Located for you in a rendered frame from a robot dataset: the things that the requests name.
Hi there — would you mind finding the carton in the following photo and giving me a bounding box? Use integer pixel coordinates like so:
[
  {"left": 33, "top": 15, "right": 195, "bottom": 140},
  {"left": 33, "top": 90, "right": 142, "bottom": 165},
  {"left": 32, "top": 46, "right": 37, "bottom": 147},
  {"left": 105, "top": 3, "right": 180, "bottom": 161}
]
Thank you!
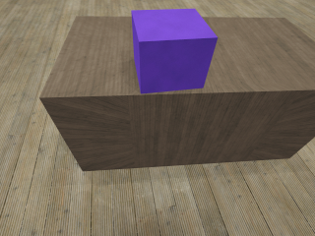
[{"left": 131, "top": 8, "right": 218, "bottom": 94}]

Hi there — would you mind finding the pedestal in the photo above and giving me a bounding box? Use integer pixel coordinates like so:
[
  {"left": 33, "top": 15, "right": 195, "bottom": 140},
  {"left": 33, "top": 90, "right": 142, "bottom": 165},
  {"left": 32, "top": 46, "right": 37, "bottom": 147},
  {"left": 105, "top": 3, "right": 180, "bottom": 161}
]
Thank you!
[{"left": 39, "top": 16, "right": 315, "bottom": 172}]

